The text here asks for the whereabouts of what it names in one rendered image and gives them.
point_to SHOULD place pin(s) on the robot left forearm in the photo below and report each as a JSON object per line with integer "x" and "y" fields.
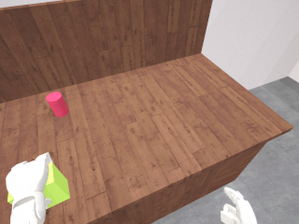
{"x": 29, "y": 208}

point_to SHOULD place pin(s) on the sponge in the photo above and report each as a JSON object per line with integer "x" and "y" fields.
{"x": 56, "y": 187}

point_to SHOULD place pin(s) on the robot right hand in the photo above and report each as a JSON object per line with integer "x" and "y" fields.
{"x": 242, "y": 211}

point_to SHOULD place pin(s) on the robot left hand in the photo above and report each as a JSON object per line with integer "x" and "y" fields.
{"x": 29, "y": 176}

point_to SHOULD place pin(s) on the table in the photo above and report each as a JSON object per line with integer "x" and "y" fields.
{"x": 153, "y": 124}

